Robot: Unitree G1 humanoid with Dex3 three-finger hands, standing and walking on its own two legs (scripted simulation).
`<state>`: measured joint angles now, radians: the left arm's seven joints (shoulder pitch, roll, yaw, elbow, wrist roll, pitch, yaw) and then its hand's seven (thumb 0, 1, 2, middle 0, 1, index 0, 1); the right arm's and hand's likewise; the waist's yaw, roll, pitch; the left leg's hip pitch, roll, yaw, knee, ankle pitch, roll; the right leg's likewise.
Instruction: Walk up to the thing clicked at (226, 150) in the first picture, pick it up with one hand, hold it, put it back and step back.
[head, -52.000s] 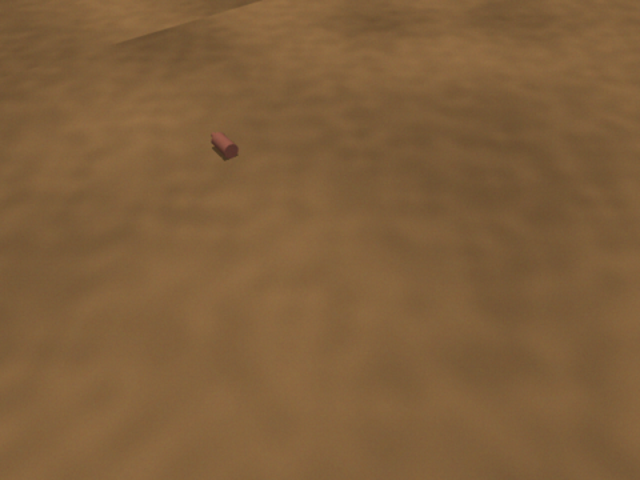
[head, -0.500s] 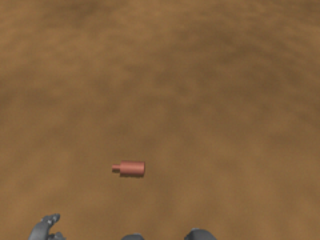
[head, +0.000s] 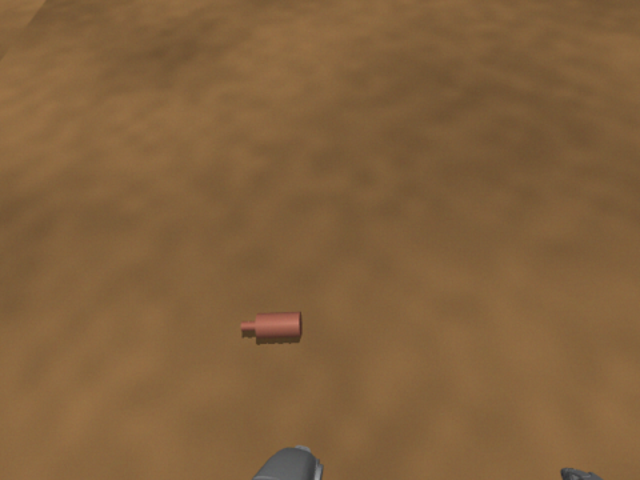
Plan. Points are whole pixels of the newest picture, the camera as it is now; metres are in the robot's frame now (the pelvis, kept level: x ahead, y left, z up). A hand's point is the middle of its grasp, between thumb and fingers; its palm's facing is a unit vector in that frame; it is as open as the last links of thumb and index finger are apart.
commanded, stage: step back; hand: left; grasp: from above
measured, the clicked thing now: (271, 325) +0.64 +0.26 -0.72
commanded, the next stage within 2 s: none
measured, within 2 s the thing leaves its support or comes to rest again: neither
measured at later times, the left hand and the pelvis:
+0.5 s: hand out of the picture -0.08 +0.30 -0.15, palm faces +0.05 -0.93 -0.37, open 7.4 cm; pelvis -0.15 +0.02 +0.00, yaw +2 degrees
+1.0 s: hand out of the picture -0.22 +0.26 -0.13, palm faces +0.05 -0.89 -0.46, open 7.4 cm; pelvis -0.33 -0.02 -0.01, yaw +4 degrees
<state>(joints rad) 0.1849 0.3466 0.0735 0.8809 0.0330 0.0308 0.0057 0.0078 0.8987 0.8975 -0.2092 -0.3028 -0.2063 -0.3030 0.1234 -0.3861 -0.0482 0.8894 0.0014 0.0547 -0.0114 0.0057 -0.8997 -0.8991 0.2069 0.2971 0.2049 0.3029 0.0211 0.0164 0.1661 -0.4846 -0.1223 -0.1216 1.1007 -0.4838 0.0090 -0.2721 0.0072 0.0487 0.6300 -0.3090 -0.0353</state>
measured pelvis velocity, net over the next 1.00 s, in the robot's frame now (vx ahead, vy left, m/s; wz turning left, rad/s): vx -0.33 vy -0.02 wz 0.07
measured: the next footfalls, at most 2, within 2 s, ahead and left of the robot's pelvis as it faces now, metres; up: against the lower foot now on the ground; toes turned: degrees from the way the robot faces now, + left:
left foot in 0.24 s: -0.05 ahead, +0.14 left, +0.00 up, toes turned +2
right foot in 0.64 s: -0.22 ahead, -0.13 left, +0.00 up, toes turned +2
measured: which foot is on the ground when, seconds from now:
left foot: up 0.00-0.22, down 0.24-0.68, up 0.70-1.00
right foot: down 0.00-0.26, up 0.28-0.62, down 0.64-1.00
